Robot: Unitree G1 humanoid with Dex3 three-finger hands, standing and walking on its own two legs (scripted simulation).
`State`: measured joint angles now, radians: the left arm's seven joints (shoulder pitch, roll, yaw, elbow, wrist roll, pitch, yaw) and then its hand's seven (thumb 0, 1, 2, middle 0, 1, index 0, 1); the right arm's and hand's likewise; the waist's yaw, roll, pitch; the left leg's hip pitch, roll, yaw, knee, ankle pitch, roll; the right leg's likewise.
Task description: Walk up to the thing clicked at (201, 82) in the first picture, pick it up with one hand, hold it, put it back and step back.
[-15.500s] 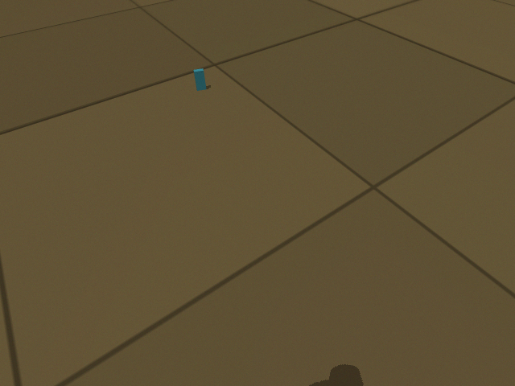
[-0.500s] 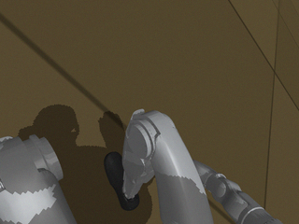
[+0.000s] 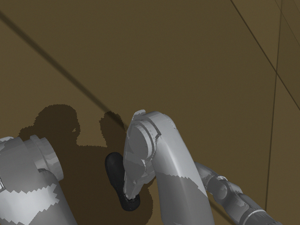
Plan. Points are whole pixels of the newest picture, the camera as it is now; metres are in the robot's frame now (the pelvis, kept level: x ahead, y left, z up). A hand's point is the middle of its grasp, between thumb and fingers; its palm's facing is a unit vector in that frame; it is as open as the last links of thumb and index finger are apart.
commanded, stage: close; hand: left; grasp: from the side
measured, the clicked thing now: out of the picture +0.43 +0.31 -0.20
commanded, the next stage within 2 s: settle in 0.06 s
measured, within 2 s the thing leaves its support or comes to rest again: leaves its support in 0.28 s
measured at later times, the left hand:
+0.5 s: hand out of the picture +0.42 +0.33 -0.15, palm faces +0.46 -0.89 +0.01, open 8.0 cm
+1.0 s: hand out of the picture +0.39 +0.35 -0.04, palm faces +0.45 -0.89 -0.03, open 8.1 cm
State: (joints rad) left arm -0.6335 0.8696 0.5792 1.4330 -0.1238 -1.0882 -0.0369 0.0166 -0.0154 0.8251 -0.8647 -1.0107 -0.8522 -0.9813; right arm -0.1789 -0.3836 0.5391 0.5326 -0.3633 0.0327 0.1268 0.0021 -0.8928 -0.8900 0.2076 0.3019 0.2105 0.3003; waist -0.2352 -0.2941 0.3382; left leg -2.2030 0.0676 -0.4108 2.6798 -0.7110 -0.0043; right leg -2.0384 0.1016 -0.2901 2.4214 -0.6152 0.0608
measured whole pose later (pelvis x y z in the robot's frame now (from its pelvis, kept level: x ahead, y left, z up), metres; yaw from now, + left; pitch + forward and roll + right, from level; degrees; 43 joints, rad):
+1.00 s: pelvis +0.01 -0.01 +0.03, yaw +5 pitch +21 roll -13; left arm -0.54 0.62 0.47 0.96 -0.16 -0.73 -0.12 0.01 -0.28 1.07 -0.94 -1.22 -0.93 -1.20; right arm -0.02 -0.33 0.27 0.59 -0.18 0.05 0.12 0.01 -0.90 -0.89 0.21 0.30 0.21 0.30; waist -0.13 -0.11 0.07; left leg -2.25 0.06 -0.26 2.53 -0.68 0.00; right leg -2.11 0.04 -0.20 2.38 -0.65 0.03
